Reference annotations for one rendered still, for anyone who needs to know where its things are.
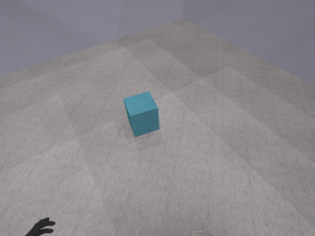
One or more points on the robot left hand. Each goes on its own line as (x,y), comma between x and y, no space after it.
(37,231)

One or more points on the carton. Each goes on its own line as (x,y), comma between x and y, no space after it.
(142,113)

